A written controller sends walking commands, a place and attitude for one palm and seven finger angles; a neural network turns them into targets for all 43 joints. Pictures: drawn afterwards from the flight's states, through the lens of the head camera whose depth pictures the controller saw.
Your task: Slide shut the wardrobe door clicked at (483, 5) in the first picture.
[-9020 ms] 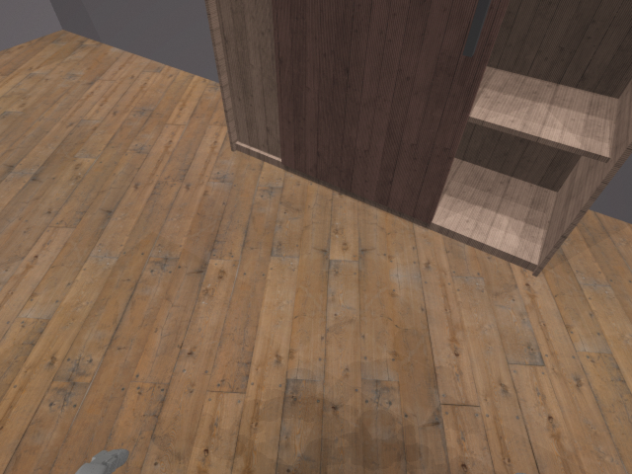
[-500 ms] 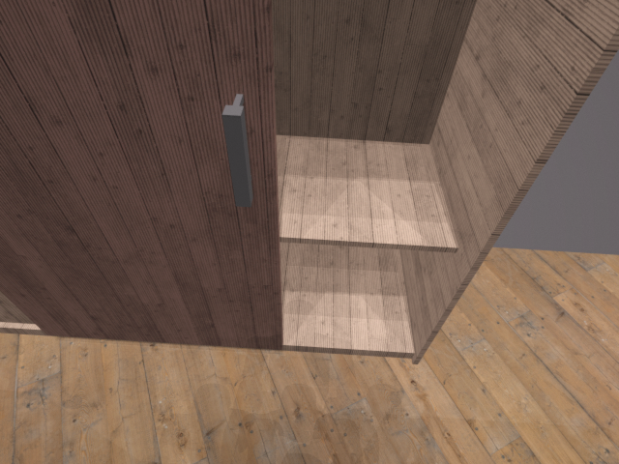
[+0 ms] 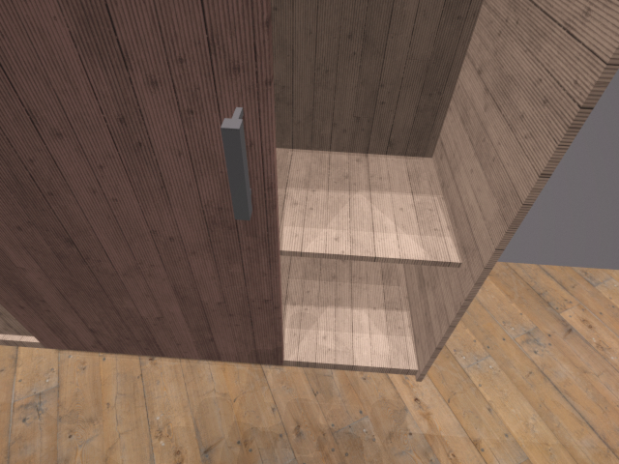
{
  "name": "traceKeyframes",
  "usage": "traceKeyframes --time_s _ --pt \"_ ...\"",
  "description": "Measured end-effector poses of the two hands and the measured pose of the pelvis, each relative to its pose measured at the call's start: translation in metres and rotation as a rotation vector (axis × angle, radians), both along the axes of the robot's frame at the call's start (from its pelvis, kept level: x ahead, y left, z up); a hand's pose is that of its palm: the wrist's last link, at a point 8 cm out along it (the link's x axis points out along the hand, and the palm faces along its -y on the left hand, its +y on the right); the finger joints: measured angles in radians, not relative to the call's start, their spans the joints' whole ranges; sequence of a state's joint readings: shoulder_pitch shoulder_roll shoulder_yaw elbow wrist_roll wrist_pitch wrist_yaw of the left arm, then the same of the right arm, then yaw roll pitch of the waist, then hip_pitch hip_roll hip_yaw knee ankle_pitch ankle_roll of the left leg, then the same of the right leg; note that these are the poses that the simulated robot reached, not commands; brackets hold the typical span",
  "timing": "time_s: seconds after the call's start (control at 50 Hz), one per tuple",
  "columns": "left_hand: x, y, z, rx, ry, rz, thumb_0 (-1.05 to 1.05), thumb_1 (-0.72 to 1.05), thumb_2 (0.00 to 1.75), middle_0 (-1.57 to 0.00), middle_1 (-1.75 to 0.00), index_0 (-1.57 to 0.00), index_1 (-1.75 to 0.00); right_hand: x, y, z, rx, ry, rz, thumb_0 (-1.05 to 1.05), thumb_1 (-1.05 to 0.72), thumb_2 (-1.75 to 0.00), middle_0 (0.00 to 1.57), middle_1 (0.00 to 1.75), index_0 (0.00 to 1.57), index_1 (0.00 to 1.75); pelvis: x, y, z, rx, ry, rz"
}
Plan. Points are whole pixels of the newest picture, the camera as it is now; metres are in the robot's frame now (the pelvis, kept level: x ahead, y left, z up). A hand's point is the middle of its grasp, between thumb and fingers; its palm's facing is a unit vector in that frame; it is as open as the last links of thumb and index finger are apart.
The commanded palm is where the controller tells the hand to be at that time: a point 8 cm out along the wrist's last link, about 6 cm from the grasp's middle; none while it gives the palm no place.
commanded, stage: shuffle to correct the standing spot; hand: left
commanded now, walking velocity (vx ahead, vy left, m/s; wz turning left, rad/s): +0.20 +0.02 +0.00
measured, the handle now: (241, 165) +0.53 +0.16 +0.11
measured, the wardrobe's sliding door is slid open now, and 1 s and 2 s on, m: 0.44 0.44 0.44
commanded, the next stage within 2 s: come to a stop and stand still in 0.04 s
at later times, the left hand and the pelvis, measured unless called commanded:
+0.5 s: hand out of the picture +0.13 +0.19 -0.17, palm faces +0.10 -0.96 -0.27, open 7.3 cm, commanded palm none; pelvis +0.07 -0.01 +0.00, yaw +4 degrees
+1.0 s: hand out of the picture -0.01 +0.17 -0.17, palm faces +0.10 -0.98 -0.20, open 7.3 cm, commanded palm none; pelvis +0.03 +0.01 +0.01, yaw +2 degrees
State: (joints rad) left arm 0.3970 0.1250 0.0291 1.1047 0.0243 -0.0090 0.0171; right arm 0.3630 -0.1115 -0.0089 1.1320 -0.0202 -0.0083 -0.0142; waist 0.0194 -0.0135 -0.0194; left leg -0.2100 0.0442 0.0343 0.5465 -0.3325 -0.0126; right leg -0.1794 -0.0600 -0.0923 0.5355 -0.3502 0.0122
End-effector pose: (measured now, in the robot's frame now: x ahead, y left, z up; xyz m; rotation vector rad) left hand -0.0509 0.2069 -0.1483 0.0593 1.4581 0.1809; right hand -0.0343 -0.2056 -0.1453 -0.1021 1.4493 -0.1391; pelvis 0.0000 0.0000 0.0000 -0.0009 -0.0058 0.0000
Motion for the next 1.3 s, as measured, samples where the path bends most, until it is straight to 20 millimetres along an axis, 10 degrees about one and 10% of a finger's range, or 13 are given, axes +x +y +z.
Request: traceKeyframes --time_s 0.2,0.38,0.52,0.68,1.08,1.3 --pt "0.01 0.011 -0.011 -0.029 0.107 0.02 0.0 0.91 0.9 -0.2 -0.3 -0.2 -0.3 0.048 0.01 0.0 -0.042 -0.042 -0.003 0.0 -0.91 -0.89 0.2 0.3 0.2 0.3 0.046 0.015 -0.009 0.003 0.021 -0.006" --pt "0.128 0.026 0.003 0.086 -0.075 -0.037 0.02 0.94 0.9 -0.2 -0.3 -0.2 -0.3 0.04 0.023 -0.006 0.04 0.11 -0.022 0.0 -0.91 -0.89 0.2 0.3 0.2 0.3 0.072 0.001 -0.006 0.03 0.008 0.025" --pt "0.167 0.03 0.015 0.14 -0.207 -0.028 0.01 0.94 0.9 -0.2 -0.3 -0.2 -0.3 0.076 -0.002 -0.012 0.016 0.084 0.001 0.0 -0.91 -0.89 0.2 0.3 0.2 0.3 0.072 -0.005 -0.004 0.021 0.003 0.067" --pt "0.149 0.032 0.001 0.072 -0.223 -0.012 0.0 0.94 0.9 -0.2 -0.3 -0.2 -0.3 0.127 -0.013 0.003 -0.068 -0.144 0.049 0.0 -0.92 -0.89 0.2 0.3 0.2 0.3 0.052 0.008 -0.006 0.003 -0.014 0.05" --pt "0.01 0.001 0.016 0.031 0.056 0.014 0.0 0.91 0.9 -0.2 -0.3 -0.2 -0.3 0.092 -0.013 0.004 -0.024 -0.12 0.064 0.01 -0.95 -0.89 0.2 0.3 0.2 0.3 0.027 0.006 0.007 0.007 0.001 0.034" --pt "0.029 0.011 0.006 0.035 -0.033 -0.014 0.0 0.91 0.9 -0.2 -0.3 -0.2 -0.3 0.071 -0.008 0.002 -0.021 -0.112 0.081 0.0 -0.92 -0.89 0.2 0.3 0.2 0.3 0.018 0.01 0.001 -0.008 -0.008 0.055"
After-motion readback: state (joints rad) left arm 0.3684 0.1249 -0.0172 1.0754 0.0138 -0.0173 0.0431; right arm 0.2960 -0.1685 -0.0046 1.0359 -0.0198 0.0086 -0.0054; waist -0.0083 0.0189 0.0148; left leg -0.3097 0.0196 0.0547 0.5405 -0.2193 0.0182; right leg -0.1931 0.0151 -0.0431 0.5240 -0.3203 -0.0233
